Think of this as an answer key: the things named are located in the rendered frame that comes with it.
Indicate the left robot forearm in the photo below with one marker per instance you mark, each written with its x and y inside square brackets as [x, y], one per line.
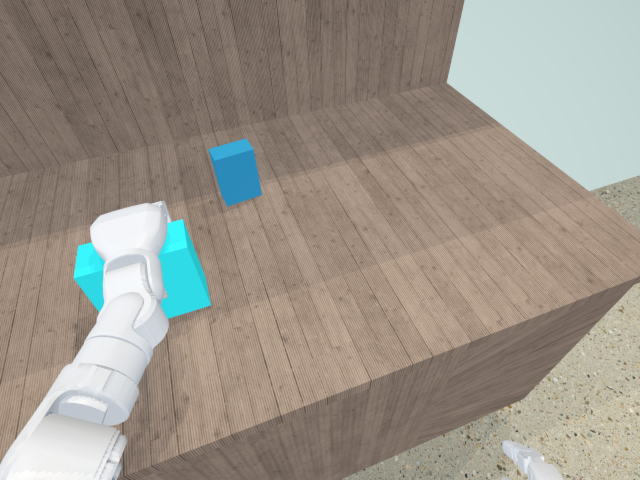
[100, 385]

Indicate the robot right hand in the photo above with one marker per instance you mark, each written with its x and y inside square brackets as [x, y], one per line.
[530, 461]

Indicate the table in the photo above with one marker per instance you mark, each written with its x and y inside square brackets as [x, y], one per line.
[410, 267]

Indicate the sponge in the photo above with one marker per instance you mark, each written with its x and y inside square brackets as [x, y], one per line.
[183, 276]

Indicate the robot left hand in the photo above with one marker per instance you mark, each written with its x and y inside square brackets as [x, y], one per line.
[142, 226]

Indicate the robot left upper arm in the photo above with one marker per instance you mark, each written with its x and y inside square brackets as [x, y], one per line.
[67, 448]

